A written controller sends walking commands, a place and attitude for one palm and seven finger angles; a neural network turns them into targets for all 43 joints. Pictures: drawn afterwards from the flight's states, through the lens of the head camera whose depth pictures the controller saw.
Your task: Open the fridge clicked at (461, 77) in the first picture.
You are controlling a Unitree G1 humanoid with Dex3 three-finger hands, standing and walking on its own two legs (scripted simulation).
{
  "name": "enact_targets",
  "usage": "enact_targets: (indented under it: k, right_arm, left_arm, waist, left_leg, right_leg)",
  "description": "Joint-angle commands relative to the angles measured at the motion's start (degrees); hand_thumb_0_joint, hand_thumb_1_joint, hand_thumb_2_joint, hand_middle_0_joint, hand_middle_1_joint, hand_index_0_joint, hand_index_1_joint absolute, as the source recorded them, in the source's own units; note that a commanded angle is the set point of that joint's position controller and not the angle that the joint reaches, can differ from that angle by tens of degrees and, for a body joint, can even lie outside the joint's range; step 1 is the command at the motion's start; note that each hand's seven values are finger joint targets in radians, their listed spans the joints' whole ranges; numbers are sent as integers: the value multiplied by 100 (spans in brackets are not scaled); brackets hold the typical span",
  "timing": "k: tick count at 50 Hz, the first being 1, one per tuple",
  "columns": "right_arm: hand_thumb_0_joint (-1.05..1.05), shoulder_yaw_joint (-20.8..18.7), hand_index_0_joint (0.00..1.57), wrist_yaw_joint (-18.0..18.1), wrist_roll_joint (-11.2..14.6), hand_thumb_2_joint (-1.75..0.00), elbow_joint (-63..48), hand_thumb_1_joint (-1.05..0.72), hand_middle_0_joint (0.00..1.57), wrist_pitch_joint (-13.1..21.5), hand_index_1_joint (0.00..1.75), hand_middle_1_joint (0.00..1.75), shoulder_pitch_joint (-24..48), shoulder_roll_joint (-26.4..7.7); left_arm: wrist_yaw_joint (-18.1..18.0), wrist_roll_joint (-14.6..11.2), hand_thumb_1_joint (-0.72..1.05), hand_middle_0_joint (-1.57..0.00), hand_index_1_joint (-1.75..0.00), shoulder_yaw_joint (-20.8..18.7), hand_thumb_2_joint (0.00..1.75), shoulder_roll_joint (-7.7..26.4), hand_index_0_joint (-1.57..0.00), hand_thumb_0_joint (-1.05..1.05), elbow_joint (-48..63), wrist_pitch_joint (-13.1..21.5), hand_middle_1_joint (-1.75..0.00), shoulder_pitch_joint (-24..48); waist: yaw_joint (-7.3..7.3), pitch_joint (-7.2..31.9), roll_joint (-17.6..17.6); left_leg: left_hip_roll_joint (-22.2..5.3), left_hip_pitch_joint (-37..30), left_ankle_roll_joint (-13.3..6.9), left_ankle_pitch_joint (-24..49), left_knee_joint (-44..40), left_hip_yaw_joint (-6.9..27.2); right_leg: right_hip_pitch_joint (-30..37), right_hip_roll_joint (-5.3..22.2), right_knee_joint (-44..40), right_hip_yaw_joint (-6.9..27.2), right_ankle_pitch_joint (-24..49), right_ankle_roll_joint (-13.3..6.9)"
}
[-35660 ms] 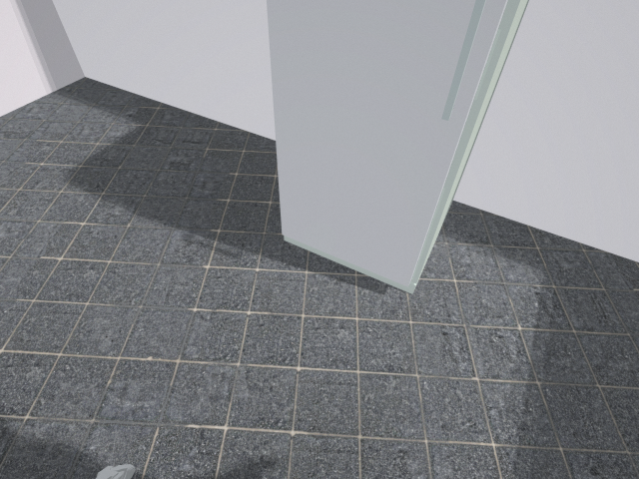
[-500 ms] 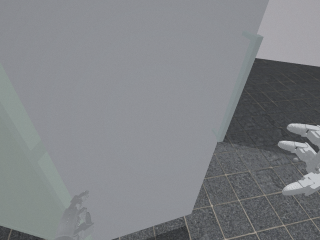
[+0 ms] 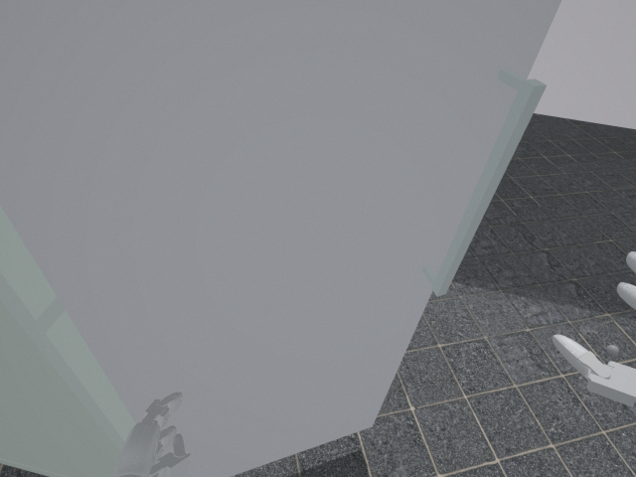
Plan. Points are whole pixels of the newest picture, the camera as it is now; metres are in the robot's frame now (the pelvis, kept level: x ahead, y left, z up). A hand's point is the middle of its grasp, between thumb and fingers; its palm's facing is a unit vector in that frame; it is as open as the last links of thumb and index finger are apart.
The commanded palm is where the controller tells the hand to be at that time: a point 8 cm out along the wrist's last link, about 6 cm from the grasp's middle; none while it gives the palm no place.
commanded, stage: draw the hand back to the body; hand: right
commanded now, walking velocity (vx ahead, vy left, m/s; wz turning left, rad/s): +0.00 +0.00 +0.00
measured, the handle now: (467, 202) +0.41 -0.19 +0.18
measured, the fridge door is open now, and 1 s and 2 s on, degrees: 59 59 59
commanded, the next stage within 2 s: step back with the hand held close in 0.62 s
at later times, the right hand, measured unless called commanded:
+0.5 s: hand (629, 374) +0.19 -0.29 +0.16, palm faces +0.47 +0.79 -0.40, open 7.6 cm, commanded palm +0.14 -0.32 +0.18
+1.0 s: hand (622, 370) +0.20 -0.29 +0.15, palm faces +0.36 +0.83 -0.42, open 7.4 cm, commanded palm +0.13 -0.33 +0.18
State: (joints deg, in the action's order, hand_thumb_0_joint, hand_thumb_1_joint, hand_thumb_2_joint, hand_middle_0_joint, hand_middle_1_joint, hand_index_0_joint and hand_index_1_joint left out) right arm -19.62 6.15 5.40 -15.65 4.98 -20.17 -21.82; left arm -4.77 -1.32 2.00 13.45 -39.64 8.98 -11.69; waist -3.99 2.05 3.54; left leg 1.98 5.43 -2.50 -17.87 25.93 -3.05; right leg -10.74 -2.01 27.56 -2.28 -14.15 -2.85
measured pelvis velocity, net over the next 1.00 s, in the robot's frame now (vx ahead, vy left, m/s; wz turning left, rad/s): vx -0.02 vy -0.04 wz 0.04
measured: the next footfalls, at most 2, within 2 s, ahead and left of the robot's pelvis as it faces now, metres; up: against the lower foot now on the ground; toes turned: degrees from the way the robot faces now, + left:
none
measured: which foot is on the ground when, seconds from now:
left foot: down 0.00-1.00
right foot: down 0.00-1.00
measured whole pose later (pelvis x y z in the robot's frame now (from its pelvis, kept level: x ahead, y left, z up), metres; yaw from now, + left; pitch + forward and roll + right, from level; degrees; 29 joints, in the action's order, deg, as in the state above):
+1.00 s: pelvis -0.02 -0.04 +0.00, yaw +2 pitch +0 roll +2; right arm -20.6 6.2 3.0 -23.3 8.6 -27.2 -22.0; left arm -5.6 -1.0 1.5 13.0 -33.4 2.0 -10.7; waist -1.5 -0.8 1.7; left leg 1.5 10.2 0.3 -14.7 25.3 -0.8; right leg -15.5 -2.2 28.5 -4.8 -12.8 -5.7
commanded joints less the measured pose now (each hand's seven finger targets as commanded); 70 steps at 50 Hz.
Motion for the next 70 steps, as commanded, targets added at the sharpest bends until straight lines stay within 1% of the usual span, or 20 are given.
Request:
enact_targets:
  k: [1,8,12,16,23,31,35,36,37,38,39,41,44,48,53,56,59,63,66,70]
  right_arm:
    - [0,-656,21,-9,8,-71,-988,-50,21,293,53,53,182,-1113]
    - [0,-877,21,12,-49,-83,-1921,-75,21,319,38,38,-170,-1395]
    - [0,-764,20,48,-48,-90,-2072,-90,20,282,30,30,-288,-1255]
    - [0,-702,20,82,-76,-90,-1738,-90,20,230,30,30,-137,-1156]
    - [0,-647,20,78,-87,-90,-1648,-90,20,233,30,30,-149,-1137]
    - [0,-741,20,101,-88,-90,-1925,-90,20,309,30,30,-24,-1248]
    - [0,-751,20,100,-79,-90,-1815,-90,20,300,30,30,-91,-1221]
    - [0,-731,20,92,-81,-90,-1762,-90,20,300,30,30,-110,-1184]
    - [0,-330,20,61,-99,-90,-1842,-90,20,291,30,30,197,-906]
    - [0,-1242,20,143,-112,-90,-2369,-90,20,584,30,30,1181,-1765]
    - [0,-882,20,96,-132,-90,-1684,-90,20,621,30,30,629,-1247]
    - [0,-598,20,69,-213,-90,-1456,-90,20,608,30,30,182,-954]
    - [0,-632,20,79,-228,-90,-1561,-90,20,678,30,30,-182,-953]
    - [0,-890,20,138,-228,-90,-2047,-90,20,770,30,30,-623,-1164]
    - [0,-1278,20,171,-197,-90,-2651,-90,20,901,30,30,-894,-1461]
    - [0,-1356,20,164,-187,-90,-2631,-90,20,959,30,30,-994,-1440]
    - [0,-1307,20,168,-198,-90,-2520,-90,20,969,30,30,-978,-1335]
    - [0,-1088,20,169,-233,-90,-2135,-90,20,924,30,30,-736,-1128]
    - [0,-972,20,164,-301,-90,-2006,-90,20,934,30,30,-427,-1050]
    - [0,-990,20,197,-386,-90,-2250,-90,20,1014,30,30,-181,-1128]
  left_arm:
    - [7,-27,90,-20,-30,-306,90,658,-20,0,1049,209,-30,845]
    - [21,25,90,-20,-30,-292,90,608,-20,0,1162,175,-30,799]
    - [-9,30,90,-20,-30,-303,90,602,-20,0,1171,164,-30,782]
    - [-45,8,90,-20,-30,-303,90,605,-20,0,1148,114,-30,764]
    - [-52,14,90,-20,-30,-301,90,639,-20,0,1161,66,-30,780]
    - [-46,9,90,-20,-30,-272,90,600,-20,0,1194,137,-30,836]
    - [-32,14,90,-20,-30,-263,90,613,-20,0,1179,134,-30,806]
    - [-37,4,90,-20,-30,-274,90,608,-20,0,1181,137,-30,833]
    - [-40,20,90,-20,-30,-266,90,653,-20,0,1160,128,-30,839]
    - [-92,-21,90,-20,-30,-281,90,714,-20,0,1360,-7,-30,854]
    - [-129,41,90,-20,-30,-253,90,583,-20,0,1182,-76,-30,749]
    - [-98,42,90,-20,-30,-283,90,607,-20,0,1249,-202,-30,648]
    - [-124,33,90,-20,-30,-327,90,651,-20,0,1398,-312,-30,663]
    - [-129,11,90,-20,-30,-331,90,638,-20,0,1617,-438,-30,678]
    - [-145,32,90,-20,-30,-345,90,593,-20,0,1790,-459,-30,605]
    - [-139,62,90,-20,-30,-375,90,624,-20,0,1767,-384,-30,457]
    - [-138,70,90,-20,-30,-384,90,681,-20,0,1693,-299,-30,332]
    - [-142,25,90,-20,-30,-386,90,742,-20,0,1627,-232,-30,282]
    - [-142,-18,90,-20,-30,-427,90,750,-20,0,1652,-220,-30,283]
    - [-150,16,90,-20,-30,-406,90,716,-20,0,1680,-170,-30,340]
  waist:
    - [-16,116,-453]
    - [-90,699,83]
    - [-16,514,58]
    - [41,128,-8]
    - [-18,247,-204]
    - [-20,154,236]
    - [-18,92,84]
    - [-5,-14,32]
    - [63,11,43]
    - [183,-535,92]
    - [259,-592,-242]
    - [267,-395,-470]
    - [217,180,-337]
    - [171,654,-18]
    - [151,803,274]
    - [181,639,473]
    - [217,544,499]
    - [280,230,98]
    - [325,-30,-81]
    - [312,-117,47]
  left_leg:
    - [-533,537,114,1667,-474,288]
    - [-576,219,84,2362,-428,305]
    - [-549,336,67,2188,-437,273]
    - [-518,595,73,1572,-512,246]
    - [-513,527,59,1265,-555,209]
    - [-483,560,19,862,-614,247]
    - [-471,555,16,796,-628,209]
    - [-461,625,22,731,-638,227]
    - [-486,595,13,787,-637,238]
    - [-730,1017,143,861,-1051,1149]
    - [-874,1166,129,891,-1184,1233]
    - [-963,1129,129,1043,-1112,1255]
    - [-931,754,148,1473,-663,1042]
    - [-733,349,150,1449,-93,744]
    - [-567,133,148,971,369,569]
    - [-449,132,192,256,641,429]
    - [-424,116,228,165,639,386]
    - [-491,65,203,406,464,493]
    - [-546,55,89,200,535,664]
    - [-515,72,87,-80,639,699]
  right_leg:
    - [531,527,-241,439,1462,-30]
    - [767,532,-75,423,2175,-8]
    - [769,563,-86,451,2147,16]
    - [619,579,-207,490,1585,41]
    - [604,601,-313,563,1388,38]
    - [552,592,-447,626,901,76]
    - [490,608,-504,670,817,107]
    - [469,618,-511,655,715,99]
    - [481,599,-503,659,760,76]
    - [44,692,-301,798,211,-159]
    - [99,624,-137,804,162,-167]
    - [201,646,-58,800,363,-141]
    - [260,813,-156,837,1105,-143]
    - [46,1087,-421,1096,1813,-187]
    - [-405,1268,-601,1315,1808,-202]
    - [-718,1439,-842,1438,1361,-230]
    - [-859,1512,-862,1474,1068,-281]
    - [-1376,1473,-855,1490,-203,-311]
    - [-2004,1331,-1014,1507,-1965,-273]
    - [-2354,1301,-1154,1624,-2584,-338]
